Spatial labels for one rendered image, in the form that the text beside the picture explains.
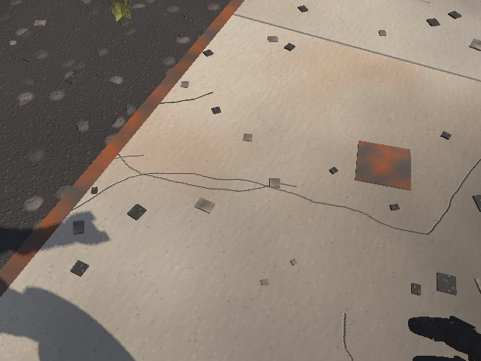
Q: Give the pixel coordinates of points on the right robot hand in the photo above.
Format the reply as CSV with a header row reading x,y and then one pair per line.
x,y
456,333

